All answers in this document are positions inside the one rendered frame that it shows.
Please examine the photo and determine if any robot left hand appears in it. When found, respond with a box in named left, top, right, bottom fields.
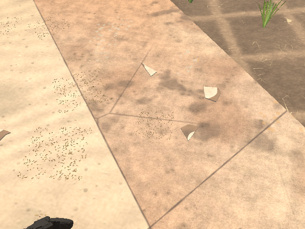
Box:
left=26, top=216, right=73, bottom=229

